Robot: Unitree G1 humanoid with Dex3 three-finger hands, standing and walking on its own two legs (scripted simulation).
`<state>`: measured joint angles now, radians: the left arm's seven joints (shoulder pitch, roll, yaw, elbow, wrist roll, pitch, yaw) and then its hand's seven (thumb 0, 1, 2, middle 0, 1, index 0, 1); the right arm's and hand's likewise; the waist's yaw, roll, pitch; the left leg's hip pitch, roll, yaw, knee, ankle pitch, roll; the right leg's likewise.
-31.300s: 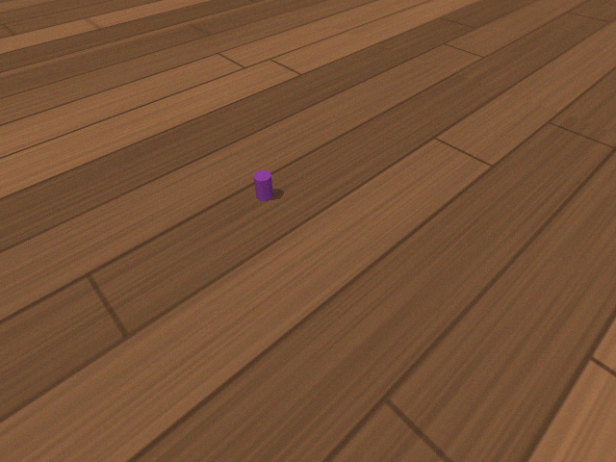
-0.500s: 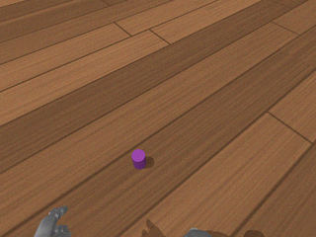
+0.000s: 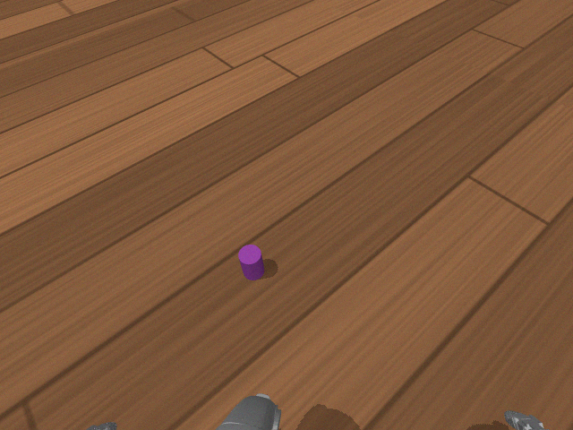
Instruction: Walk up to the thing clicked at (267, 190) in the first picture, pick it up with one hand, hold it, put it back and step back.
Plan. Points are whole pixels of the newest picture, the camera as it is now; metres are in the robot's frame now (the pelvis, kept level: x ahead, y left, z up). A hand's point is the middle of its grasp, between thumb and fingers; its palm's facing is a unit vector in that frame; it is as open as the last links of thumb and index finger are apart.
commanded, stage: step back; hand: left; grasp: from the side
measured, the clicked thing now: (251, 262) +0.75 +0.21 -0.69
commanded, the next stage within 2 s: stand in 1.76 s
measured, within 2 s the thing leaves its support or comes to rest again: neither
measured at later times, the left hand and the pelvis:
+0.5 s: hand out of the picture -0.09 +0.25 -0.15, palm faces -0.02 -0.92 -0.40, open 7.4 cm; pelvis -0.18 -0.03 -0.01, yaw -2 degrees
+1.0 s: hand out of the picture -0.25 +0.24 -0.14, palm faces +0.12 -0.91 -0.39, open 7.4 cm; pelvis -0.30 -0.04 +0.00, yaw +6 degrees
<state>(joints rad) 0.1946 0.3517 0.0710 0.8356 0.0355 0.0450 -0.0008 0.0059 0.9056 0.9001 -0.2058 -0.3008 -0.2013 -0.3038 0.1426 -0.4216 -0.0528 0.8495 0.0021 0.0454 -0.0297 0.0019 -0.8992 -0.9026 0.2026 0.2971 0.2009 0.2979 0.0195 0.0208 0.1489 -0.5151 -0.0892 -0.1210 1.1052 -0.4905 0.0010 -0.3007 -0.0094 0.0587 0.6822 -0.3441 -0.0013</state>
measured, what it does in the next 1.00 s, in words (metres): walks backwards: left foot, then right foot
